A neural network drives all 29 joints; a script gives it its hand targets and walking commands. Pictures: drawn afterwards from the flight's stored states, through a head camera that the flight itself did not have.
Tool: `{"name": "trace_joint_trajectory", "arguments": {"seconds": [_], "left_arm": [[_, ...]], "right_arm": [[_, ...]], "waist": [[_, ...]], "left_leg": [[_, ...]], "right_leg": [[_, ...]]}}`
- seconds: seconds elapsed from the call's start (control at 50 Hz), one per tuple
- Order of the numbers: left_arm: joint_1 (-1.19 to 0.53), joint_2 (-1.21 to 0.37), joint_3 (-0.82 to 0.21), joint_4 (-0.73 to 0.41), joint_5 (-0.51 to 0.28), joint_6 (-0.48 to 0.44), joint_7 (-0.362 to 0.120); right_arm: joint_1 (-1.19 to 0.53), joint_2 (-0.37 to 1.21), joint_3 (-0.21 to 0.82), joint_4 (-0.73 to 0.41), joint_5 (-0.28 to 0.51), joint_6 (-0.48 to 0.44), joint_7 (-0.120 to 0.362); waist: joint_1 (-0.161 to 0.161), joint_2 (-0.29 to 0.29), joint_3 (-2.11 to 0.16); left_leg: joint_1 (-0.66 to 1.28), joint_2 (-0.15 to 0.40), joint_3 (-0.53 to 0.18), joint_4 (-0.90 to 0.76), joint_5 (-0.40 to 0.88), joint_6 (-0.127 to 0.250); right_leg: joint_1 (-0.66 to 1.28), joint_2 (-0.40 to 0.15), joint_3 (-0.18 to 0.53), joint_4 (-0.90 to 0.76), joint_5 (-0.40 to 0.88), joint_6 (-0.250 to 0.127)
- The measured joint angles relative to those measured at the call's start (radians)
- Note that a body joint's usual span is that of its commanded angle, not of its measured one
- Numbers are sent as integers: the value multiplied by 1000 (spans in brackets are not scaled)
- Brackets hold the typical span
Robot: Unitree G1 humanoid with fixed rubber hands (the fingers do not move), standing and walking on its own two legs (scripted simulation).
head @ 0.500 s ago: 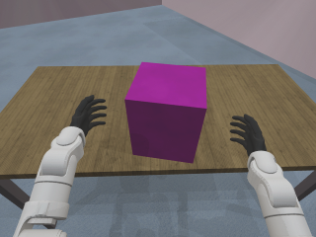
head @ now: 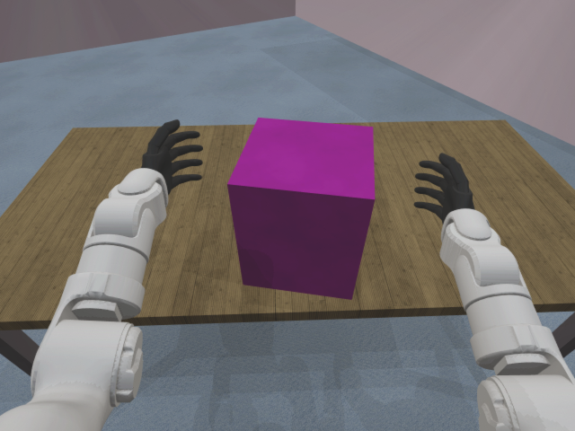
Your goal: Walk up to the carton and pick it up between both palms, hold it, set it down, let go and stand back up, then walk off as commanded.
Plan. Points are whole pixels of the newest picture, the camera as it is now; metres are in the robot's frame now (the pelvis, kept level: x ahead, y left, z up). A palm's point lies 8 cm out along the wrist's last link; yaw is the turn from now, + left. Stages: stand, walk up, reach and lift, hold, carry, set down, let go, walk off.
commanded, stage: reach and lift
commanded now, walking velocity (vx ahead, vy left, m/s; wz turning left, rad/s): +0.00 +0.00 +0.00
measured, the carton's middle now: (305, 209) +0.51 +0.01 +0.04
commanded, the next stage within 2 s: none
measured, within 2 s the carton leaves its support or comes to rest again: neither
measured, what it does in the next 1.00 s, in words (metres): stands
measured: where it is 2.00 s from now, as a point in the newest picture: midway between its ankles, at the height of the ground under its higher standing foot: outside the picture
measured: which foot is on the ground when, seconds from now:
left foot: down 0.00-1.00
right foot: down 0.00-1.00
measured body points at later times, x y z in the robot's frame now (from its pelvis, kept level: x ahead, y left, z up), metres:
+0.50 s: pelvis +0.00 +0.00 +0.00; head -0.01 +0.01 +0.45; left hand +0.47 +0.19 +0.24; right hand +0.45 -0.19 +0.20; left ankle +0.03 +0.10 -0.73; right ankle +0.00 -0.08 -0.73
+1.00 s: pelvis +0.01 +0.00 +0.00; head +0.02 +0.02 +0.45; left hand +0.47 +0.21 +0.16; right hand +0.46 -0.18 +0.16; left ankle +0.03 +0.10 -0.73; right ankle +0.00 -0.08 -0.73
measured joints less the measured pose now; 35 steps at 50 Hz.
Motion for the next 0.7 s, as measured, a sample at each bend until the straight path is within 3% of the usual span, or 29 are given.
{"name": "trace_joint_trajectory", "arguments": {"seconds": [0.04,0.12,0.28,0.56,0.7], "left_arm": [[-29,0,0,35,0,-18,2],[-131,0,-3,209,0,-57,2],[-286,1,-102,463,-28,-166,10],[-477,4,-188,723,-103,-251,25],[-485,5,-203,766,-111,-292,26]], "right_arm": [[-34,-3,-15,47,0,-10,0],[-115,-13,-19,179,0,-13,0],[-258,-11,-26,361,0,-45,0],[-449,-12,-26,599,0,-62,1],[-458,-12,-26,638,0,-93,1]], "waist": [[0,2,-6],[-1,-1,-14],[-8,-5,-16],[-17,-13,-49],[-18,-24,-60]], "left_leg": [[0,0,0,0,0,0],[0,0,0,0,0,0],[0,0,0,0,0,0],[-33,0,0,0,-4,-2],[-53,0,0,0,-5,-2]], "right_leg": [[0,0,0,0,0,0],[0,0,0,0,0,0],[0,0,0,-1,0,0],[-33,0,0,-1,-4,0],[-52,0,0,-1,-5,0]]}}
